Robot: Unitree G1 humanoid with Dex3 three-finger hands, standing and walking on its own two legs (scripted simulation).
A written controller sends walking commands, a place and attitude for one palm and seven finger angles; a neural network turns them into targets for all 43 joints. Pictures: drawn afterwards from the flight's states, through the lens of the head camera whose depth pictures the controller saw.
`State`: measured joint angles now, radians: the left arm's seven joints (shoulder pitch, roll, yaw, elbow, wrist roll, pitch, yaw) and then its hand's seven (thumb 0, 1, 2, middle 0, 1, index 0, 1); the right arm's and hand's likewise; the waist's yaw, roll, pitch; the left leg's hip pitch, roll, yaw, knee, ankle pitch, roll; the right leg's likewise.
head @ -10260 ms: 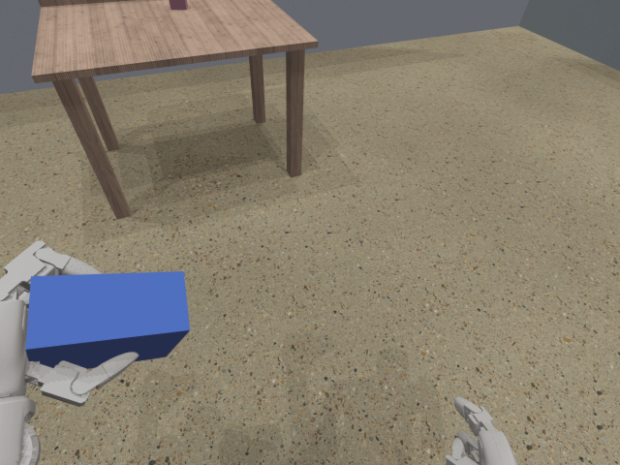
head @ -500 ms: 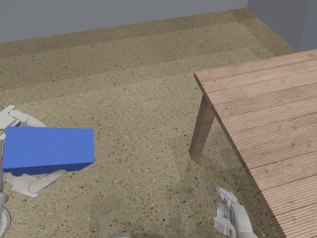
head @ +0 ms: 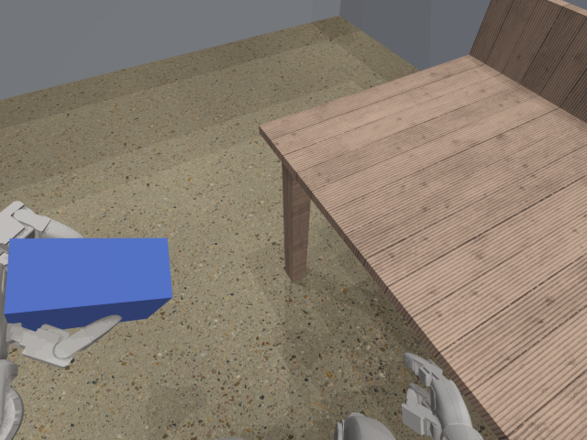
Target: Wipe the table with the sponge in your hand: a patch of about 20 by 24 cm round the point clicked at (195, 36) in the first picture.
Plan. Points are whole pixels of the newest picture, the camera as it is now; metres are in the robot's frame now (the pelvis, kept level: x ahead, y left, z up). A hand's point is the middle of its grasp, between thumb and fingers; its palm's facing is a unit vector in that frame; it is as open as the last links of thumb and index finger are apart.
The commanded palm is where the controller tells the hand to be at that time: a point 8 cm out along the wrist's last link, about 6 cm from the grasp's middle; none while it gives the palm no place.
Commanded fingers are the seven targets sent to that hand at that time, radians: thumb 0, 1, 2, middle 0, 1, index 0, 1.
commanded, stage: turn to face it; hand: left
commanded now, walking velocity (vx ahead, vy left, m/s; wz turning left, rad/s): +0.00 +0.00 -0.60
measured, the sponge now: (114, 284) +0.23 +0.22 +0.14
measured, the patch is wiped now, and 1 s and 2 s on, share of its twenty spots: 0.00 0.00 0.00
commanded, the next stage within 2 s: none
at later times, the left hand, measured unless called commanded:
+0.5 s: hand (189, 309) +0.20 +0.13 +0.17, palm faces +0.13 -0.85 -0.51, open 10.5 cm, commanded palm +0.17 +0.17 +0.18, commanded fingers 0.00 0.10 1.30 -1.20 -1.60 -1.20 -1.60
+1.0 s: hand (374, 394) +0.15 -0.04 +0.17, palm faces -0.24 -0.78 -0.57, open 10.5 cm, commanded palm +0.13 +0.05 +0.18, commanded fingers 0.00 0.10 1.30 -1.20 -1.60 -1.20 -1.60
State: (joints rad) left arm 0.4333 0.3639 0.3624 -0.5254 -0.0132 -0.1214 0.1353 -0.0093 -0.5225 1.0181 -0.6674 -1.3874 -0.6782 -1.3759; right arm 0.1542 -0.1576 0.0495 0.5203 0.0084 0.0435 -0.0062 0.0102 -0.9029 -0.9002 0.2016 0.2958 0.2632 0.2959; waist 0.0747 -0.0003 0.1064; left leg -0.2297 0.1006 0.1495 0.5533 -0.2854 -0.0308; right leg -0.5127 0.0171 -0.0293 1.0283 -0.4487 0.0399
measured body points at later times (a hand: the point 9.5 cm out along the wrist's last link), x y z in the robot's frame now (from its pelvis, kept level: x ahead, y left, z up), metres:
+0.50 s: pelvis -0.07 -0.05 +0.00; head -0.02 -0.07 +0.45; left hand +0.19 +0.17 +0.20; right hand +0.07 -0.27 -0.10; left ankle -0.03 +0.08 -0.73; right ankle +0.00 -0.15 -0.73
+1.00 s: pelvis -0.16 -0.08 +0.00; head -0.13 -0.14 +0.44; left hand +0.16 +0.01 +0.20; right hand -0.17 -0.38 -0.11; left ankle -0.08 +0.05 -0.65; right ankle -0.17 -0.18 -0.73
